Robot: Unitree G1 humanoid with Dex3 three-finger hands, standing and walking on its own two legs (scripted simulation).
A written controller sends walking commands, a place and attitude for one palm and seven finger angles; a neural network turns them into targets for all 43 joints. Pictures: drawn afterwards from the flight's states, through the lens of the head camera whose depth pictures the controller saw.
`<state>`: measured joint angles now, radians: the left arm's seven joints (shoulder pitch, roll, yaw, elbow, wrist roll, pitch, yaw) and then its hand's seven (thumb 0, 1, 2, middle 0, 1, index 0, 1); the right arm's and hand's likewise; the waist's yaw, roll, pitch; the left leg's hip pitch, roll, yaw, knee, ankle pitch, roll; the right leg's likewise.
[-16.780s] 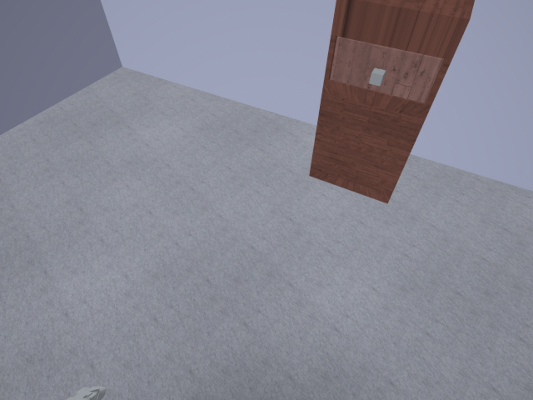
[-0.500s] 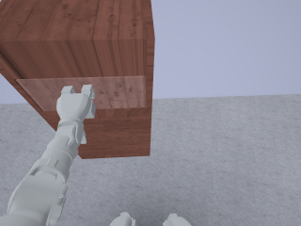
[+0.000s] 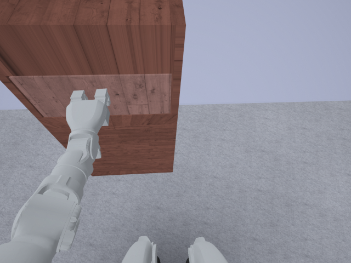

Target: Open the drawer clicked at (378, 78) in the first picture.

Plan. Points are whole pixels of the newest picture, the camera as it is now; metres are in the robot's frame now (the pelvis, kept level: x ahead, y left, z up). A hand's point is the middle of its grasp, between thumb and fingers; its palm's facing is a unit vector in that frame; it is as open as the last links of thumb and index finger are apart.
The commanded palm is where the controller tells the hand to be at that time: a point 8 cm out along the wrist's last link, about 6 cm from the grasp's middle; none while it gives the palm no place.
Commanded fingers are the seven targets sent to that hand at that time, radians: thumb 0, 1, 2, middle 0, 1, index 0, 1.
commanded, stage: lower the fingers behind the handle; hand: left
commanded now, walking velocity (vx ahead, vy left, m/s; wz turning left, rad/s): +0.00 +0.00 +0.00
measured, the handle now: (99, 109) +0.51 +0.19 -0.03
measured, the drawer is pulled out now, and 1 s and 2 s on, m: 0.00 0.00 0.07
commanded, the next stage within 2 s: close the thumb around the handle in 0.36 s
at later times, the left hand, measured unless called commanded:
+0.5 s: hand (98, 125) +0.46 +0.19 -0.03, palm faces -0.04 -0.03 -1.00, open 13.9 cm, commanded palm +0.44 +0.18 +0.02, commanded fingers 0.00 -0.33 0.37 -0.31 -1.22 -0.31 -1.22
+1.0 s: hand (96, 126) +0.46 +0.20 -0.04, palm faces -0.05 -0.04 -1.00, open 8.1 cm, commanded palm +0.44 +0.19 +0.02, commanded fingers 0.00 0.90 0.90 -0.40 -1.35 -0.40 -1.35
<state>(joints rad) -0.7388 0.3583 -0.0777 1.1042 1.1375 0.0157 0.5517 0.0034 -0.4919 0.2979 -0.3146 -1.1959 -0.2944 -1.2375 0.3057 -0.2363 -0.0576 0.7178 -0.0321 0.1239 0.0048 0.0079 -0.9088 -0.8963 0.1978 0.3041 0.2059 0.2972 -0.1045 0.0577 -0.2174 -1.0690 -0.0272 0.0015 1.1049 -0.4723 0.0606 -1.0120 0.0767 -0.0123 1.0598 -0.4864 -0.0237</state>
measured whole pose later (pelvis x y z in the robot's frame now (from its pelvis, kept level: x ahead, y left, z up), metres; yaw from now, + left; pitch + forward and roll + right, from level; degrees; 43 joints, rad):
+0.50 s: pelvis +0.00 +0.00 +0.00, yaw +0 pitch +25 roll -3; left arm -0.74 0.35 -0.07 1.11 1.13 0.03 0.53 0.00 -0.49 0.30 -0.32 -1.20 -0.32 -1.20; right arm 0.30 -0.23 -0.05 0.71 -0.03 0.12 0.00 0.01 -0.91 -0.90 0.20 0.30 0.21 0.30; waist -0.12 0.06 -0.21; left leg -1.07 -0.02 0.00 1.10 -0.48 0.06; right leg -1.01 0.08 -0.01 1.06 -0.49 -0.03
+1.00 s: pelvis +0.01 -0.01 +0.00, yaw +0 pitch +26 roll -2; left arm -0.68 0.37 -0.04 1.06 1.12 -0.01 0.52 0.01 0.39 0.67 -0.39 -1.31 -0.30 -1.31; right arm 0.29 -0.23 -0.06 0.70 -0.03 0.12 -0.01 0.01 -0.91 -0.90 0.20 0.30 0.21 0.30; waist -0.11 0.06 -0.21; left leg -1.05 -0.02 0.00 1.09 -0.49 0.05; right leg -1.00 0.09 -0.01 1.05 -0.50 -0.03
